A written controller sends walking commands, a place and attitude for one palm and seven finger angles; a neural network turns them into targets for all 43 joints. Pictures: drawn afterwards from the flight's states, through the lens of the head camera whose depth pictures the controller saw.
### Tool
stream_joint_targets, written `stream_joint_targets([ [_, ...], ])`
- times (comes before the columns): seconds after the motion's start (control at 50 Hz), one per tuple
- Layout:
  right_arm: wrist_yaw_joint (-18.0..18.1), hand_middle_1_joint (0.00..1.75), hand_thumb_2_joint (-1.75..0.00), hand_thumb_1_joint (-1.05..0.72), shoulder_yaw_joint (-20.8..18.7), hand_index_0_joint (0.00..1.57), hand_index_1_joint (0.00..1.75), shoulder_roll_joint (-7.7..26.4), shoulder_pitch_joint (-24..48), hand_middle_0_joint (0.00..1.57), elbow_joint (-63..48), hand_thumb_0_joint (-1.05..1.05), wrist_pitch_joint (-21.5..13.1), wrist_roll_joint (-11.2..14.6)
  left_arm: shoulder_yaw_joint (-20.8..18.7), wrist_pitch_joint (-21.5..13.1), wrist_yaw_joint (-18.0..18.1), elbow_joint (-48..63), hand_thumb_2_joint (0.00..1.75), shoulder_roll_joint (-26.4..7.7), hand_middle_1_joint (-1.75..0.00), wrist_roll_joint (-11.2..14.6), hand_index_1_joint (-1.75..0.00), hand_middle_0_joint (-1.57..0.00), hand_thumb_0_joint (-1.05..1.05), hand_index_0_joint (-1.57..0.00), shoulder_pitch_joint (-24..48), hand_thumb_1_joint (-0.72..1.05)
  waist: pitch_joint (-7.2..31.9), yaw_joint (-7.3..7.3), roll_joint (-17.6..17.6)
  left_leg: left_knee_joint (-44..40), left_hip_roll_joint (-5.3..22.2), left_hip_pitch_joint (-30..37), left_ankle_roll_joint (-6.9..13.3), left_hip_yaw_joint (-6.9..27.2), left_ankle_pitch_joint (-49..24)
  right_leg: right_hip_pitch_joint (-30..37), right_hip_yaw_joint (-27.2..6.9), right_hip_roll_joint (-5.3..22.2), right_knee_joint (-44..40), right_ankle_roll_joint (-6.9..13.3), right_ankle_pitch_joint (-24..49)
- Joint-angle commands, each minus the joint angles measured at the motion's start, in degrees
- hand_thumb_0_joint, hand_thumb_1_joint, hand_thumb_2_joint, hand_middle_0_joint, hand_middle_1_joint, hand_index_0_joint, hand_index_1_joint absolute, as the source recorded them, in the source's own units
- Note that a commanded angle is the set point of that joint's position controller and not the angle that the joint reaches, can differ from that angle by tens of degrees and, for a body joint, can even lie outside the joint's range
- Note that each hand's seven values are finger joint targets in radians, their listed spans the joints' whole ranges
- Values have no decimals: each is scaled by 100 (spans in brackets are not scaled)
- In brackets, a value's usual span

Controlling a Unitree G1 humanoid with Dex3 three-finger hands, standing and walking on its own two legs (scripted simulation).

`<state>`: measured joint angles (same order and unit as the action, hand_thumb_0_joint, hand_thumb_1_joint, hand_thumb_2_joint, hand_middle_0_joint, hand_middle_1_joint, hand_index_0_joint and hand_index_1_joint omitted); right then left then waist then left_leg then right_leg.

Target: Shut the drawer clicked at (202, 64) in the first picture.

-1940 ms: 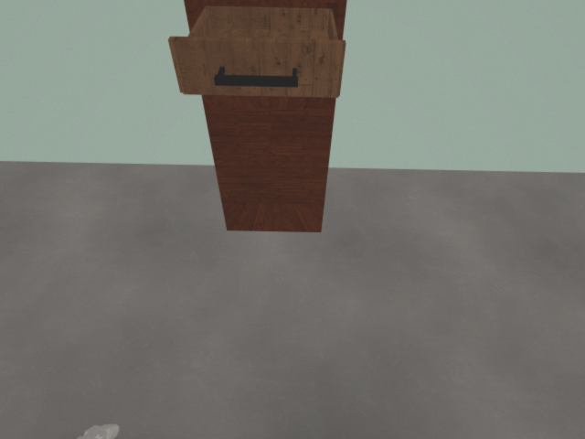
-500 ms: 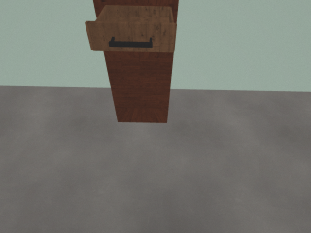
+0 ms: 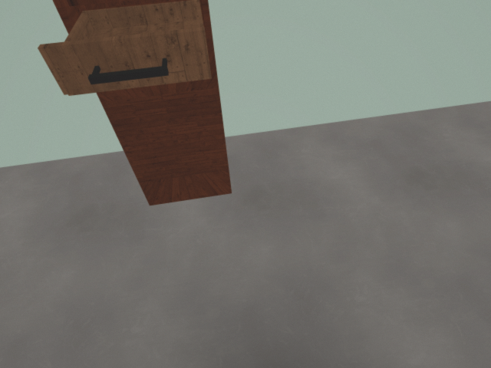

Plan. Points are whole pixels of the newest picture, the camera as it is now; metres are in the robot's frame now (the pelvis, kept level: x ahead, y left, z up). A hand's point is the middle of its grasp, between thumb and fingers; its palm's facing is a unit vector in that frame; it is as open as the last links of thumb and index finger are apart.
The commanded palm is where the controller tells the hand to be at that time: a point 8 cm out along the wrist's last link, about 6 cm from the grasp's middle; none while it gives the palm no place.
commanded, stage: walk to a spot facing it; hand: left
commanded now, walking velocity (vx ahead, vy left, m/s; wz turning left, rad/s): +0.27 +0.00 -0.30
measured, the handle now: (130, 70) +0.72 +0.33 +0.13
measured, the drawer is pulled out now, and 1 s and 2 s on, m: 0.27 0.27 0.27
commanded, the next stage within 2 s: turn to face it in 0.08 s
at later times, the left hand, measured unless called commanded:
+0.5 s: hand out of the picture +0.12 +0.17 -0.17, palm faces +0.09 -0.99 -0.14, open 7.4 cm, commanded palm none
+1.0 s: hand (150, 316) +0.24 +0.23 -0.15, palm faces +0.17 -0.96 -0.20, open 7.4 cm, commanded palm none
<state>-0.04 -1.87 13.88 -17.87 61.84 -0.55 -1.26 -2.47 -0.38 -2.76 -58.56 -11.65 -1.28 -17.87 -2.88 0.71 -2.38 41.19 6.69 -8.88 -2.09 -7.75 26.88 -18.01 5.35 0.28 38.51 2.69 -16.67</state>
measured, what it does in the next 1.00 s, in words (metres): walks ahead: left foot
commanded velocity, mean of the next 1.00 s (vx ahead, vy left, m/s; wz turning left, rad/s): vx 0.03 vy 0.00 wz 0.26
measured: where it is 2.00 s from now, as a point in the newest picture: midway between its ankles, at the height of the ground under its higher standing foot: (232, 328)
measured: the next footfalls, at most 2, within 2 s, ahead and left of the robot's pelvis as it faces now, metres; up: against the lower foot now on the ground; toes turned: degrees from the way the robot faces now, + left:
left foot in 0.50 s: +0.26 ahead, +0.09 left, +0.00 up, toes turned +6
right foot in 1.12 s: +0.22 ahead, -0.10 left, +0.00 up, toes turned +9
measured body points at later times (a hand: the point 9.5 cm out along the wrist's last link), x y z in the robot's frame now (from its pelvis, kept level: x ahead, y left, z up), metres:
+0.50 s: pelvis +0.16 +0.02 +0.00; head +0.16 +0.03 +0.45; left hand +0.11 +0.22 -0.16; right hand +0.23 -0.21 -0.14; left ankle +0.23 +0.09 -0.72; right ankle +0.03 -0.08 -0.71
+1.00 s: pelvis +0.19 +0.03 +0.02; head +0.20 +0.05 +0.47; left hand +0.23 +0.28 -0.13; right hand +0.23 -0.20 -0.13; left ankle +0.22 +0.09 -0.72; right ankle +0.20 -0.12 -0.68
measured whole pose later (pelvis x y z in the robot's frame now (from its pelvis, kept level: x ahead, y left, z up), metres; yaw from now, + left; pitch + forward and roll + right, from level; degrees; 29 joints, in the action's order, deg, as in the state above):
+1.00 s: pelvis +0.19 +0.03 +0.02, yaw +8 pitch +0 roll -1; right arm 1.0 -2.4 8.5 -16.5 58.5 1.1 -1.5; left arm -3.5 3.1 1.7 -57.1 -10.8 -1.0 -10.3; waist -1.5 -2.3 0.4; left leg 24.3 -5.2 -15.2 6.4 0.0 8.6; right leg -20.4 0.4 2.2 46.2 -2.7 -23.8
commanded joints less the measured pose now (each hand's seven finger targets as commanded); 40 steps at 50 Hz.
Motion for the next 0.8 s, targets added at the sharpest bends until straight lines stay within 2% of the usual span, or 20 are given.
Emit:
stream_joint_targets([
  [0.0, 12, 30, -90, -90, -176, 20, 30, 612, 1097, 20, -877, 0, -272, 56, -337, -254, 322, -16, 90, -1317, -30, 77, -30, -20, 0, -20, -1356, 90, -52, 585, 1292, 2852, -8, -3196, 209, 656, -122, 1872, -3501, 1946, -2603, 980, 361],
  [0.02, 8, 30, -90, -90, -168, 20, 30, 488, 1130, 20, -826, 0, -266, 43, -280, -268, 315, 45, 90, -1121, -30, 59, -30, -20, 0, -20, -1086, 90, -217, 437, 866, 2968, 57, -3097, 161, 681, -399, 1435, -3388, 1876, -2611, 1020, 352],
  [0.04, -5, 30, -90, -90, -174, 20, 30, 426, 968, 20, -712, 0, -233, 14, -238, -296, 336, 116, 90, -944, -30, 48, -30, -20, 0, -20, -823, 90, -262, 248, 529, 2925, 132, -2952, 122, 720, -719, 1211, -2989, 1753, -2605, 975, 557],
  [0.1, -18, 30, -90, -90, -164, 20, 30, 205, 598, 20, -554, 0, -112, -25, -156, -365, 356, 113, 90, -685, -30, 15, -30, -20, 0, -20, -754, 90, -192, -10, 434, 2650, 93, -2732, -13, 619, -1200, 915, -2134, 1407, -2629, 820, 1493],
  [0.14, -45, 30, -90, -90, -188, 20, 30, 117, 516, 20, -526, 0, -73, -13, -145, -403, 367, 39, 90, -641, -30, 16, -30, -20, 0, -20, -833, 90, -94, -77, 554, 2461, 48, -2823, -65, 559, -1472, 1110, -1765, 1208, -2610, 728, 1876],
  [0.24, -42, 30, -90, -90, -131, 20, 30, -98, 608, 20, -525, 0, -12, 43, -29, -431, 454, -174, 90, -365, -30, 23, -30, -20, 0, -20, -1006, 90, 23, -100, 798, 1721, -55, -2753, -42, 451, -1776, 1462, -968, 1043, -2355, 530, 3494],
  [0.3, -20, 30, -90, -90, -58, 20, 30, -199, 999, 20, -581, 0, -16, 75, 34, -386, 504, -291, 90, -241, -30, 8, -30, -20, 0, -20, -1146, 90, -183, 65, 812, 943, -188, -2526, 41, 346, -1626, 1579, -822, 1102, -2236, 464, 4202],
  [0.36, -2, 30, -90, -90, -30, 20, 30, -252, 1044, 20, -571, 0, -33, 88, 24, -315, 550, -323, 90, -298, -30, -17, -30, -20, 0, -20, -1084, 90, -335, 80, 935, 276, -391, -2083, 173, 198, -1401, 1641, -601, 1196, -1991, 412, 4813],
  [0.4, 50, 30, -90, -90, -31, 20, 30, -219, 777, 20, -508, 0, -56, 61, -21, -273, 571, -291, 90, -404, -30, -9, -30, -20, 0, -20, -1006, 90, -246, -36, 1007, -138, -675, -1628, 294, 17, -1293, 1784, -457, 1172, -1427, 355, 5774],
  [0.42, 87, 30, -90, -90, -43, 20, 30, -150, 431, 20, -411, 0, -65, 40, -33, -253, 586, -274, 90, -413, -30, 8, -30, -20, 0, -20, -965, 90, -66, -176, 955, -518, -772, -1234, 355, 17, -1534, 1851, -382, 1111, -940, 267, 6023],
  [0.44, 104, 30, -90, -90, -83, 20, 30, 0, -123, 20, -265, 0, -74, 20, -42, -219, 593, -246, 90, -452, -30, 26, -30, -20, 0, -20, -875, 90, 207, -408, 785, -981, -743, -562, 435, 148, -2248, 1721, -244, 1065, -107, 127, 5687],
  [0.46, 134, 30, -90, -90, -156, 20, 30, 315, -663, 20, -238, 0, -87, -43, -71, -198, 587, -144, 90, -404, -30, 104, -30, -20, 0, -20, -901, 90, 656, -611, 188, -1056, -33, 657, 840, 938, -4375, 795, 17, 710, 1066, -146, 4195],
  [0.48, 161, 30, -90, -90, -240, 20, 30, 727, -1048, 20, -239, 0, -101, -37, -38, -198, 579, 20, 90, -140, -30, 224, -30, -20, 0, -20, -1039, 90, 1217, -546, -1120, -1242, 1552, 1687, 1831, 2865, -7483, -603, 74, -67, 2878, -431, -734],
  [0.5, 182, 30, -90, -90, -178, 20, 30, 726, -921, 20, -212, 0, -38, 80, -44, -171, 607, 118, 90, -205, -30, 157, -30, -20, 0, -20, -903, 90, 1311, -366, -624, -1647, 1733, 1221, 2139, 2978, -7283, -511, -582, -22, 3446, -348, -2020],
  [0.54, 242, 30, -90, -90, -137, 20, 30, 358, -120, 20, -435, 0, -76, 71, -67, -54, 588, 171, 90, -114, -30, 70, -30, -20, 0, -20, -358, 90, 190, -186, -222, -2232, 1391, -114, 1861, 2662, -4799, -898, -731, 346, 3377, -432, -1419],
  [0.58, 242, 30, -90, -90, -64, 20, 30, 173, 254, 20, -538, 0, -99, 36, -109, 63, 507, 134, 90, -92, -30, 13, -30, -20, 0, -20, -237, 90, -137, 12, -153, -2512, 905, -802, 1522, 2199, -3969, -656, -695, 476, 2950, -487, -916],
  [0.62, 223, 30, -90, -90, -109, 20, 30, 277, 368, 20, -600, 0, -87, 42, -119, 172, 486, 102, 90, -45, -30, 17, -30, -20, 0, -20, -390, 90, 64, 98, -240, -2576, 638, -925, 1351, 1795, -3437, -447, -574, 424, 2595, -522, -642],
  [0.66, 202, 30, -90, -90, -141, 20, 30, 359, 355, 20, -642, 0, -68, 44, -146, 223, 472, 123, 90, -90, -30, 2, -30, -20, 0, -20, -354, 90, 267, 95, -250, -2690, 546, -857, 1308, 1851, -2816, -464, -538, 408, 2372, -546, -461],
  [0.72, 180, 30, -90, -90, -200, 20, 30, 390, 211, 20, -650, 0, -17, 44, -180, 256, 473, 232, 90, -169, -30, -19, -30, -20, 0, -20, -43, 90, 300, -29, -333, -2757, 482, -557, 1263, 1998, -2240, -780, -512, 392, 2081, -613, -271],
  [0.78, 181, 30, -90, -90, -238, 20, 30, 405, 50, 20, -623, 0, 16, 25, -188, 251, 471, 356, 90, -208, -30, -18, -30, -20, 0, -20, 307, 90, 288, -136, -264, -2740, 496, -316, 1282, 2237, -2144, -939, -523, 363, 1743, -639, -320],
])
